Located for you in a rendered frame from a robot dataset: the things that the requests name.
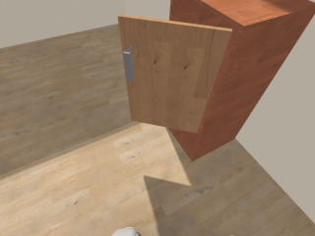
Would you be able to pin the handle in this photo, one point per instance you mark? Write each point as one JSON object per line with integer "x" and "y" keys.
{"x": 128, "y": 62}

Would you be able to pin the cupboard door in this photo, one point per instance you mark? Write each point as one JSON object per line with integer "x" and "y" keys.
{"x": 176, "y": 65}

